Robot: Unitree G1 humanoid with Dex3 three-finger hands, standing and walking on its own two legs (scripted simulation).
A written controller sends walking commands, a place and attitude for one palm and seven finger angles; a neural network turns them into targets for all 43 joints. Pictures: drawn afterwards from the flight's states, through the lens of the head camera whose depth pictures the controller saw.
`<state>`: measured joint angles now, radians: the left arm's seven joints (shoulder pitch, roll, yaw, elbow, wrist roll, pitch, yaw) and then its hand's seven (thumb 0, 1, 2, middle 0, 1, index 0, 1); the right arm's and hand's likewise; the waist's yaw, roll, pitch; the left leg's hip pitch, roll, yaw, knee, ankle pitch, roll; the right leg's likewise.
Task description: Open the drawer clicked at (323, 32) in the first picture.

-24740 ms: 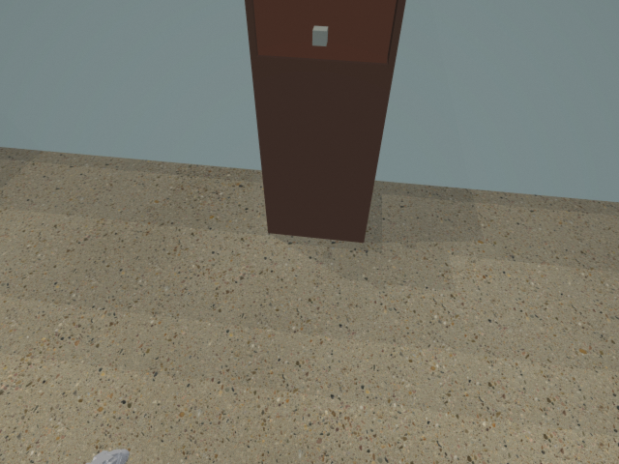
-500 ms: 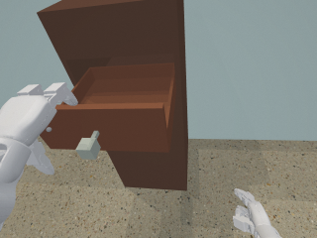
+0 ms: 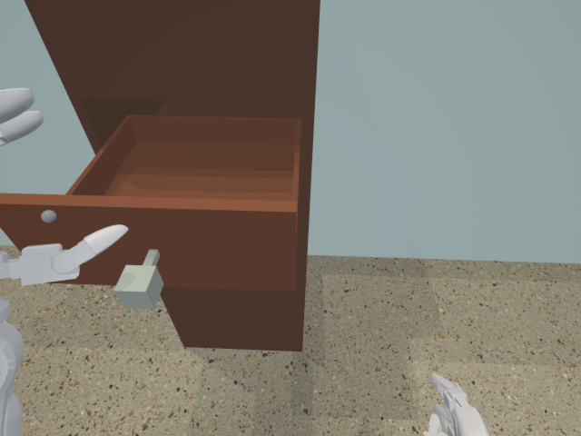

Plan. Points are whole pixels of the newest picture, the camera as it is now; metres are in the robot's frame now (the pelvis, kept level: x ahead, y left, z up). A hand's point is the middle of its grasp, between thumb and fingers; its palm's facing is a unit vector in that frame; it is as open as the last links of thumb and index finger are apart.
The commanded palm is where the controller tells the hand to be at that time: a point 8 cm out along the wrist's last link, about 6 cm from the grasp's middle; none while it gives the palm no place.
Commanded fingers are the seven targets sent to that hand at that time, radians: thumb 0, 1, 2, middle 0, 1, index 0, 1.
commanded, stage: draw the hand back to the body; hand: left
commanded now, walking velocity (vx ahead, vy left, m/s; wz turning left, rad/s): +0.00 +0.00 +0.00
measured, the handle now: (145, 274) +0.27 +0.23 +0.11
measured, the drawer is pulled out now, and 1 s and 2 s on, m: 0.28 0.28 0.28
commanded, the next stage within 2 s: step back with the hand held close in 0.54 s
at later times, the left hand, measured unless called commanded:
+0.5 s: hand (16, 212) +0.19 +0.25 +0.29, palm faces +0.57 -0.77 -0.30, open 7.8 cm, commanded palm +0.14 +0.29 +0.28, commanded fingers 0.00 0.90 0.90 -0.20 -0.30 -0.20 -0.30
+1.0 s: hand (22, 254) +0.16 +0.23 +0.28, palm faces +0.49 -0.68 -0.54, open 7.5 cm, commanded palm +0.09 +0.29 +0.28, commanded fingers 0.00 0.90 0.90 -0.20 -0.30 -0.20 -0.30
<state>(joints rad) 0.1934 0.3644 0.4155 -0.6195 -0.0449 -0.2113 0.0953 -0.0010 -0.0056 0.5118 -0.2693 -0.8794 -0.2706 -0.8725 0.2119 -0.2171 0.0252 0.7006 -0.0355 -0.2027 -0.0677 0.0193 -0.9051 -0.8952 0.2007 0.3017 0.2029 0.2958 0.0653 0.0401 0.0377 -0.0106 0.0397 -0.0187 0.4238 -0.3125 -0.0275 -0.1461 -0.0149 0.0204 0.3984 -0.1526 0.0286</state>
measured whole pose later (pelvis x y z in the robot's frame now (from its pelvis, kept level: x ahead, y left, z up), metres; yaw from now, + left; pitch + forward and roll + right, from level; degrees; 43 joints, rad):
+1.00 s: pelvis -0.03 +0.01 -0.01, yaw +0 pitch +1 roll +0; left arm 0.41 0.53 0.60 -0.78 -0.04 -0.25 0.12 0.01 0.88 0.89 -0.21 -0.31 -0.21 -0.30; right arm 0.17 -0.22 -0.02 0.57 0.00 -0.05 -0.06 0.02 -0.91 -0.90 0.20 0.30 0.20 0.30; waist 0.00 0.01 0.03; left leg -0.27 0.00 -0.01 0.57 -0.31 -0.01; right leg -0.38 -0.05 0.04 0.49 -0.12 0.06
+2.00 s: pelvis -0.25 -0.01 -0.01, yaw +3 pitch +0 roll +0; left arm 0.17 0.54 0.61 -0.77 -0.02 -0.28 0.16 0.01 0.88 0.89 -0.21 -0.31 -0.21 -0.30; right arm 0.19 -0.16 0.04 0.65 -0.01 -0.12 -0.04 0.02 -0.90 -0.89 0.20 0.30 0.21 0.30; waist 0.03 -0.06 -0.02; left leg -0.50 0.05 0.04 0.84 -0.38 -0.02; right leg -0.26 -0.01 -0.08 0.57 -0.32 -0.04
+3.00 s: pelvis -0.30 +0.00 -0.01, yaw +6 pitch -2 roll -1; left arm 0.36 0.26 0.02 0.98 0.01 0.07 0.00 0.00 0.98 0.89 -0.21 -0.30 -0.21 -0.30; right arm 0.34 -0.27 -0.02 1.01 -0.03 0.04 -0.01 0.01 -0.91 -0.89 0.20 0.30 0.20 0.30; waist 0.01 -0.02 0.09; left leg -0.31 0.01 -0.02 0.58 -0.24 0.01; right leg -0.29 0.03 0.01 0.56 -0.30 -0.02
